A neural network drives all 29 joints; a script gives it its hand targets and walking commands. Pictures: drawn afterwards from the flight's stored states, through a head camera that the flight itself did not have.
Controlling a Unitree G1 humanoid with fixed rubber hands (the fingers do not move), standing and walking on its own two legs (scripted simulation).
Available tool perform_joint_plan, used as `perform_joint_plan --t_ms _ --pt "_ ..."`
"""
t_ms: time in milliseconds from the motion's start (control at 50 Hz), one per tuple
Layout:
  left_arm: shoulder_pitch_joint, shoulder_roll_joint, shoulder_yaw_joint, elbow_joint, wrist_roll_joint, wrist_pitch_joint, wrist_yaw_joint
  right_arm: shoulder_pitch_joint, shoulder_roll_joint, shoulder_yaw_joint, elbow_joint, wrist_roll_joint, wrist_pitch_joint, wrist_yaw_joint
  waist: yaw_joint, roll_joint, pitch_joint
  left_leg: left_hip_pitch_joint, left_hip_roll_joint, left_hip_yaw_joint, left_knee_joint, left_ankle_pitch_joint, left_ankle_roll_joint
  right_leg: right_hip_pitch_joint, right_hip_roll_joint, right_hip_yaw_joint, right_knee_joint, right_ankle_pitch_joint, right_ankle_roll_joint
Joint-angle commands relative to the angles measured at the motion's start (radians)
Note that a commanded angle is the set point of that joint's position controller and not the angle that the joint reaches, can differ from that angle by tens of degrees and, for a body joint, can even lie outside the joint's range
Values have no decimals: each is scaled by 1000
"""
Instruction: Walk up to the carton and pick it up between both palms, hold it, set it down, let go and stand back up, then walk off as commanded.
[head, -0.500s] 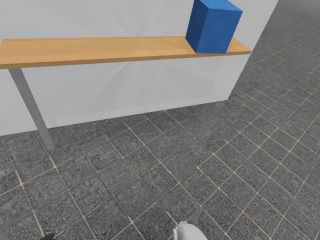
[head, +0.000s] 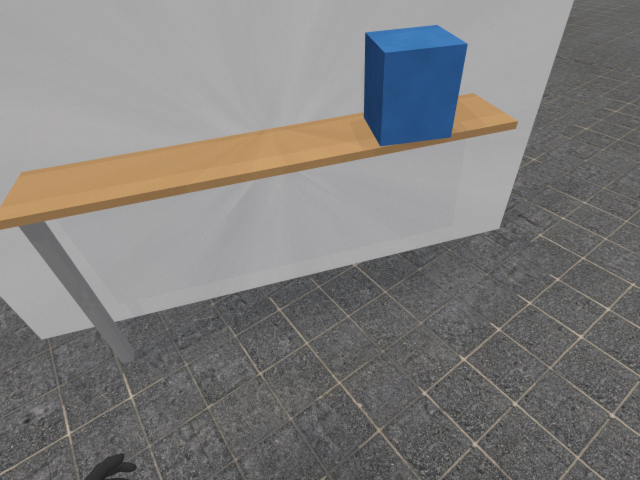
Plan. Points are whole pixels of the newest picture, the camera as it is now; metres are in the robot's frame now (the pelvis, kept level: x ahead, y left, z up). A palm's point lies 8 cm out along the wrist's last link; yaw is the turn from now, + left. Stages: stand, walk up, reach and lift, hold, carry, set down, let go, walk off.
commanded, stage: walk up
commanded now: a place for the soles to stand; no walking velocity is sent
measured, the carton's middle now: (408, 85) +1.13 -0.20 +0.06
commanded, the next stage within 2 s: none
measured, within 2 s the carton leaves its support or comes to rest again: neither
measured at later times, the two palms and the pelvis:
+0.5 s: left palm out of the picture +0.17 +0.13 -0.11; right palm out of the picture +0.20 -0.52 -0.11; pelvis +0.10 -0.18 -0.05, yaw +2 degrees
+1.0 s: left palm (300, 360) +0.35 +0.07 -0.08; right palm out of the picture +0.33 -0.59 -0.09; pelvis +0.23 -0.25 -0.03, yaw +3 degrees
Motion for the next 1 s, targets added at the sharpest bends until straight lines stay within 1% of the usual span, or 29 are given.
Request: perform_joint_plan --t_ms 0,60,100,120,140,160,180,200,220,300,320,340,360,380,400,420,440,480,520,580,660,700,720,740,760,780,820,900,980 --pt "-57 185 131 -127 -15 -37 22 65 -161 -69 14 11 14 12 -61 -150 193 -69 -58 71 -155 81 -19 -204 -38 6 -470 33 259" --pt "-46 198 130 -144 -11 -21 18 62 -179 -74 -9 5 2 -1 -62 -163 194 28 -44 117 -393 -33 2 -211 -52 -24 -380 220 288" --pt "-97 210 128 -171 -6 -6 26 180 -192 -80 8 -10 -11 -13 -137 -107 151 265 -34 149 -608 -90 77 -352 -19 -74 -92 357 348" --pt "-106 188 119 -189 2 -2 28 230 -206 -90 23 -15 -15 -26 -187 126 38 315 14 153 -716 136 143 -308 47 -113 376 276 303" --pt "38 146 107 -185 11 -1 23 108 -221 -102 -25 -31 -12 -42 -132 364 -106 365 178 -225 -547 335 236 -412 -7 152 788 -337 170" --pt "123 148 119 -207 16 7 21 1 -245 -111 -106 -48 -22 -52 -49 210 -196 205 365 -647 -559 -7 324 -379 -90 411 886 -371 119" --pt "121 182 139 -234 35 8 20 -37 -286 -124 -137 -50 -35 -63 -16 137 -223 57 435 -752 -580 -185 338 -325 -127 491 916 -388 63" --pt "38 211 142 -273 44 -2 12 -80 -301 -120 -170 -50 -46 -68 -24 39 -174 -69 398 -784 -600 -230 335 -361 -129 482 880 -357 15" --pt "-7 257 152 -288 48 7 3 -183 -332 -122 -216 -51 -59 -75 -21 37 -106 -194 408 -709 -621 -234 333 -337 -140 464 814 -350 -3" --pt "17 225 117 -215 4 16 -14 -142 -330 -103 -161 -36 -48 -22 -26 122 97 -229 246 -437 -718 -577 241 -311 -24 95 302 -306 -27" --pt "121 216 115 -166 -10 1 -13 -169 -323 -95 -153 -34 -39 -10 29 80 77 -359 173 -282 -581 -558 188 -77 11 54 149 -172 -23" --pt "278 222 124 -102 -14 -13 -5 -228 -260 -73 -157 -47 -31 -3 127 -61 49 -502 44 -82 -257 -525 114 124 47 49 4 -164 -15" --pt "357 299 143 -82 -6 -25 4 -236 -122 -31 -170 -27 -37 -2 176 -354 0 -641 -100 35 167 -367 51 100 -127 436 -142 -445 -53" --pt "242 310 139 -149 -5 -33 7 -258 -134 -38 -204 -5 -34 -6 118 -201 72 -671 -108 -67 224 -257 30 -52 -234 788 -347 -697 -151" --pt "197 324 145 -171 -14 -45 17 -329 -192 -60 -240 -1 -34 -5 100 -53 179 -692 -62 -174 239 -159 34 -92 -341 1031 -492 -726 -199" --pt "177 324 149 -165 -22 -58 36 -342 -204 -71 -229 2 -40 0 75 55 266 -725 -41 -203 292 -96 35 -88 -342 1024 -495 -623 -158" --pt "163 313 150 -150 -16 -61 59 -283 -187 -73 -177 9 -42 8 35 94 278 -711 -46 -179 315 -51 32 -23 -295 826 -394 -351 -71" --pt "119 261 133 -152 -5 -58 68 -173 -152 -66 -112 14 -30 23 -17 -34 215 -557 -16 -101 186 8 29 29 -168 418 -200 272 31" --pt "139 208 112 -160 -3 -61 64 -203 -152 -58 -111 0 -24 24 9 -96 147 -449 -47 -21 33 9 5 59 -101 254 -152 596 30" --pt "256 187 102 -138 -9 -62 71 -317 -113 -31 -149 -12 -23 28 84 -130 112 -427 -64 110 -214 48 -4 160 -75 159 -148 776 -19" --pt "302 195 95 -128 -11 -52 79 -346 -76 -1 -151 -11 -26 37 104 -89 21 -128 -92 222 -560 214 19 138 -80 119 -61 749 -35" --pt "269 194 91 -148 -19 -50 81 -135 -106 -18 -92 -16 -22 25 -11 -29 -165 276 -88 168 -607 340 83 -20 -101 113 218 753 -9" --pt "245 177 80 -169 -30 -51 75 -18 -151 -42 -74 -21 -15 12 -100 -13 -290 516 -19 43 -571 340 156 -173 -95 101 396 617 16" --pt "222 131 67 -197 -35 -51 67 63 -196 -62 -74 -29 -8 -1 -161 86 -362 711 155 -281 -576 263 276 -420 -54 137 638 104 48" --pt "210 120 67 -225 -28 -46 57 116 -268 -80 -85 -33 -3 -15 -160 116 -438 795 403 -672 -608 198 399 -558 25 152 781 -322 71" --pt "131 206 93 -233 -4 -38 57 139 -276 -82 -82 -16 3 -25 -187 -10 -359 697 441 -755 -724 5 418 -599 8 203 816 -276 61" --pt "42 255 109 -246 7 -25 39 -24 -282 -79 -129 -19 -18 -36 -159 -21 -110 444 423 -668 -799 -131 401 -663 -49 215 819 -250 33" --pt "68 196 109 -216 14 -25 13 -89 -264 -60 -111 -21 -57 -12 -76 53 -9 104 275 -370 -736 164 315 -493 -95 182 573 -200 17" --pt "48 166 100 -229 8 -11 -29 -169 -287 -69 -137 -25 -66 0 -38 182 -59 -75 185 -255 -769 -286 232 -323 -107 115 307 5 2"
